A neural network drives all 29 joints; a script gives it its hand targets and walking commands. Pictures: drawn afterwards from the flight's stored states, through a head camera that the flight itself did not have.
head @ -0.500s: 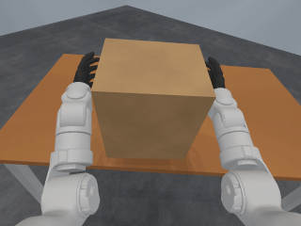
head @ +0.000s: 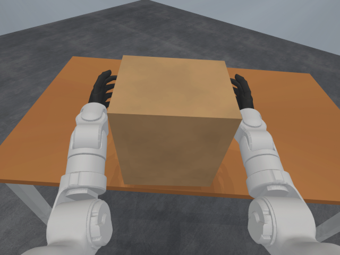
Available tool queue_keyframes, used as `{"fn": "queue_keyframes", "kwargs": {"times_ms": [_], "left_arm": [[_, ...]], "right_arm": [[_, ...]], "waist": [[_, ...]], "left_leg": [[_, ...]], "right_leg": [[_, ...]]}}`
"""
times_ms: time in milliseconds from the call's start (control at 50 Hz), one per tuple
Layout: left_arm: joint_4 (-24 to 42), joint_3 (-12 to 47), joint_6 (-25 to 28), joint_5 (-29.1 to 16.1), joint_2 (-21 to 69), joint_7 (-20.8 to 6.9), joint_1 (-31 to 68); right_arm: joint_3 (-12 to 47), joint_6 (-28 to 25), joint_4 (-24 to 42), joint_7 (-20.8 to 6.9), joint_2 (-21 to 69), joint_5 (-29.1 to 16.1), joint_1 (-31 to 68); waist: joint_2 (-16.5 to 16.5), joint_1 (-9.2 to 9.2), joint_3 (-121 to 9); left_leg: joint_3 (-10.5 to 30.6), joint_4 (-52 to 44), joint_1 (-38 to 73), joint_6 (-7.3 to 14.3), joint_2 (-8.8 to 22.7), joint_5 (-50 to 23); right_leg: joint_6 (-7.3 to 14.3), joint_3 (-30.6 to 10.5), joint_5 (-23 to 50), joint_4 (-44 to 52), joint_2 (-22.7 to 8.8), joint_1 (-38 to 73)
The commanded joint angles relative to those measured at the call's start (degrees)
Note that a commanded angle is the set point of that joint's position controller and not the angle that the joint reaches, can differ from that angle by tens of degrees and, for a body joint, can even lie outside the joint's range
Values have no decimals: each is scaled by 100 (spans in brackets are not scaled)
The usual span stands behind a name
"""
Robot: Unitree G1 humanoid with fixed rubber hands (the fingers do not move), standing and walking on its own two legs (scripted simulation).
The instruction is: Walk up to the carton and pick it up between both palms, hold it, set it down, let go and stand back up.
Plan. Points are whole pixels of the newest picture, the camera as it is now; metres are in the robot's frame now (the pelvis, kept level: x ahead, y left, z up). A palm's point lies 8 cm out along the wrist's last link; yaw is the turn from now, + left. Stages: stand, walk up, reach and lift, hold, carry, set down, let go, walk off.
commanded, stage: set down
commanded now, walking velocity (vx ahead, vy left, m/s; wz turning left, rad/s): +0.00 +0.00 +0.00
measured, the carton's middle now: (170, 127) +0.41 -0.01 +0.10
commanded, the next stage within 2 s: none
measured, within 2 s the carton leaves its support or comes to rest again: rests again in 0.74 s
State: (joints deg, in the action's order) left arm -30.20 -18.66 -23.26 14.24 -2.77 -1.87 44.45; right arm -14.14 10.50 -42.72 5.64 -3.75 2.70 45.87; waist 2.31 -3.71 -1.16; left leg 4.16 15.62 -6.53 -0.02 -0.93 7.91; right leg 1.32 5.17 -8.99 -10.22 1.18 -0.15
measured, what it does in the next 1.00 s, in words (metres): stands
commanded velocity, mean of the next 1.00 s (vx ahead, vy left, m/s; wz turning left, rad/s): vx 0.00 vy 0.00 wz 0.00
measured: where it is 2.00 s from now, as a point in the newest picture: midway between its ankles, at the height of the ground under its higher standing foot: outside the picture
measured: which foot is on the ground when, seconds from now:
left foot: down 0.00-1.00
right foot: down 0.00-1.00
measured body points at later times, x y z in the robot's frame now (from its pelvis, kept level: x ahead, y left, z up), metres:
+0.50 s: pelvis +0.00 +0.00 +0.00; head +0.00 +0.01 +0.45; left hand +0.43 +0.16 +0.15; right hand +0.42 -0.18 +0.15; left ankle +0.01 +0.12 -0.75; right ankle -0.04 -0.10 -0.75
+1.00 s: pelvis +0.00 +0.00 +0.00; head +0.02 +0.01 +0.45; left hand +0.44 +0.15 +0.13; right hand +0.42 -0.19 +0.13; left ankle +0.01 +0.12 -0.75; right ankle -0.04 -0.10 -0.75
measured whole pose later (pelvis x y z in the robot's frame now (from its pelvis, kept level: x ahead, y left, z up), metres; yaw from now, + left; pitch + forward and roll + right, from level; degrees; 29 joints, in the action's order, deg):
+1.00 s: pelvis +0.00 +0.00 +0.00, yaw +0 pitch +2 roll +0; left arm -39.6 -25.0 -12.5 17.4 0.0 -3.2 45.0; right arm -25.0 5.1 -43.6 1.2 0.2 15.0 44.8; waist 0.8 -2.2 -1.1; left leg 3.6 11.8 -8.6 0.1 -1.0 5.6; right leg 1.2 5.2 -7.7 -8.6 0.9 -3.3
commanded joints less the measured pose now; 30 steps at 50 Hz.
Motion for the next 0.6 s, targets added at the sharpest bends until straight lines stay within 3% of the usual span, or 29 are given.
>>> {"fn": "queue_keyframes", "kwargs": {"times_ms": [0,240,580], "left_arm": [[549,1530,404,-465,2205,-660,3476],[75,1169,665,-285,2110,-653,3479],[-126,988,1070,-146,2178,-634,3382]], "right_arm": [[1260,-399,1002,-695,1968,-118,3718],[835,-499,613,-821,2057,290,3590],[581,-745,632,-940,2239,764,3372]], "waist": [[-280,49,-2588],[-295,68,-2527],[-268,87,-2797]], "left_leg": [[-184,48,776,-116,-97,-1733],[-177,-65,620,-73,-87,-1557],[-148,-121,603,-55,-74,-1835]], "right_leg": [[-449,148,2776,-370,133,756],[-466,121,2766,-350,88,719],[-479,105,3215,-391,89,875]]}}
